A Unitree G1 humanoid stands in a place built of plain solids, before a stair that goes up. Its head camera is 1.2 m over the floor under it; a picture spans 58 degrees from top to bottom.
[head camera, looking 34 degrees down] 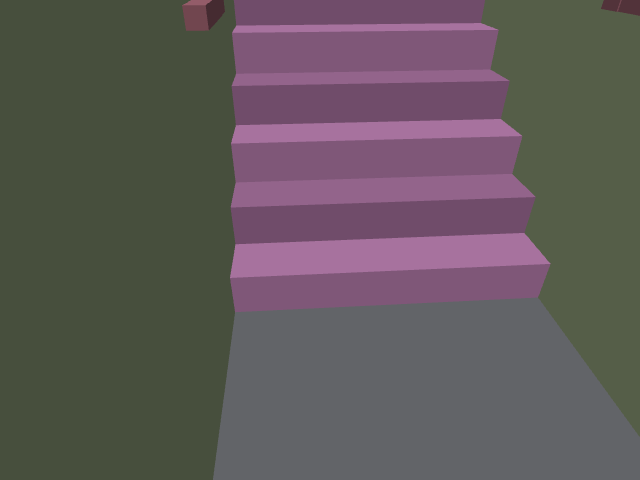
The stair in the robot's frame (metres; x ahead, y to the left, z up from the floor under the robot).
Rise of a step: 0.18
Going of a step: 0.22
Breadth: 1.34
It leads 4 degrees to the left of straight ahead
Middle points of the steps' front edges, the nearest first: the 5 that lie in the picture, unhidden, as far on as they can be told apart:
1.31 -0.28 0.18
1.53 -0.27 0.35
1.75 -0.25 0.53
1.97 -0.24 0.71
2.20 -0.22 0.88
